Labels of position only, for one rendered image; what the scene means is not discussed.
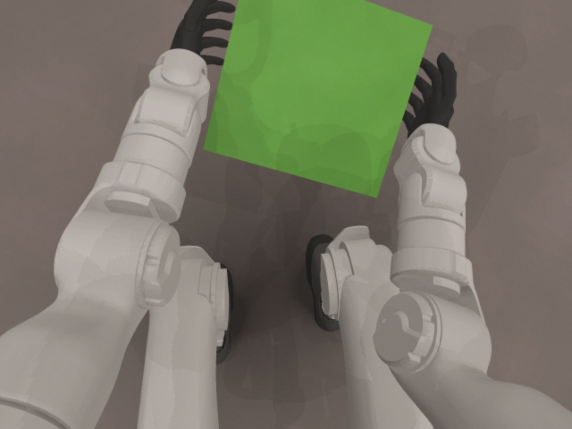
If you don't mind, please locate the left robot hand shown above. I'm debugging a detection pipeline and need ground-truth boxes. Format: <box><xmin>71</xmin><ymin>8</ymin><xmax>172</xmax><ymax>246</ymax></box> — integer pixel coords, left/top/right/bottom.
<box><xmin>170</xmin><ymin>0</ymin><xmax>235</xmax><ymax>65</ymax></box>

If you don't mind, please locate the right robot hand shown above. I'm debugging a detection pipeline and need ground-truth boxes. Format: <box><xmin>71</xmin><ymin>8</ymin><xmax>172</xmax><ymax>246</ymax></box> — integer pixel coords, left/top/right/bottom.
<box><xmin>402</xmin><ymin>53</ymin><xmax>457</xmax><ymax>138</ymax></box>

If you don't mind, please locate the right robot forearm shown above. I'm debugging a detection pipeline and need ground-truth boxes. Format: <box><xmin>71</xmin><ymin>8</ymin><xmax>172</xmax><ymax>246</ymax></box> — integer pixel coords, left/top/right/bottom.
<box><xmin>390</xmin><ymin>123</ymin><xmax>485</xmax><ymax>323</ymax></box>

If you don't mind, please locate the right robot foot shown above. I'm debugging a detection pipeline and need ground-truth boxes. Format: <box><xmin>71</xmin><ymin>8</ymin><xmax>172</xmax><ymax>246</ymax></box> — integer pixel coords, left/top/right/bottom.
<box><xmin>306</xmin><ymin>234</ymin><xmax>340</xmax><ymax>332</ymax></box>

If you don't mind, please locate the robot left upper arm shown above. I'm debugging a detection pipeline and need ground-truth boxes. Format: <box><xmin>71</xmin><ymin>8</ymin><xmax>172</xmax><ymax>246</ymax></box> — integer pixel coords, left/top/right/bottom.
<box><xmin>0</xmin><ymin>209</ymin><xmax>181</xmax><ymax>429</ymax></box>

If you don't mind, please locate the robot foot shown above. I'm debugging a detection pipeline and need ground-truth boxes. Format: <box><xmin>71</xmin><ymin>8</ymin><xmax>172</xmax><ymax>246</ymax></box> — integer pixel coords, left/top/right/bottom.
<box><xmin>306</xmin><ymin>234</ymin><xmax>340</xmax><ymax>332</ymax></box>
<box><xmin>216</xmin><ymin>264</ymin><xmax>233</xmax><ymax>364</ymax></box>

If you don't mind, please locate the left robot foot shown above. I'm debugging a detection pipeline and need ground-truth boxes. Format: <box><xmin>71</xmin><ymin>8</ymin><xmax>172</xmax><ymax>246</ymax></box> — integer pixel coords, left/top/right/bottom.
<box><xmin>216</xmin><ymin>264</ymin><xmax>233</xmax><ymax>364</ymax></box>

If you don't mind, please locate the robot right upper arm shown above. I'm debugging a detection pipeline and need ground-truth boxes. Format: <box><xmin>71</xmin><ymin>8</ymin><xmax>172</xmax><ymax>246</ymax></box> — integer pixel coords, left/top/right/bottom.
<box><xmin>373</xmin><ymin>290</ymin><xmax>572</xmax><ymax>429</ymax></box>

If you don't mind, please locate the left robot forearm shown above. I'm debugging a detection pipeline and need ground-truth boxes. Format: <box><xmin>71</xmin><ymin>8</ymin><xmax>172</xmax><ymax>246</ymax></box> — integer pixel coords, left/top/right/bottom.
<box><xmin>54</xmin><ymin>48</ymin><xmax>210</xmax><ymax>288</ymax></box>

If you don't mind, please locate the carton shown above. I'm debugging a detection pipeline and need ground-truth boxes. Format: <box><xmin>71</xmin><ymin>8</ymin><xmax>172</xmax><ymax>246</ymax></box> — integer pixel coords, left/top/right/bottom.
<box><xmin>203</xmin><ymin>0</ymin><xmax>433</xmax><ymax>198</ymax></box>

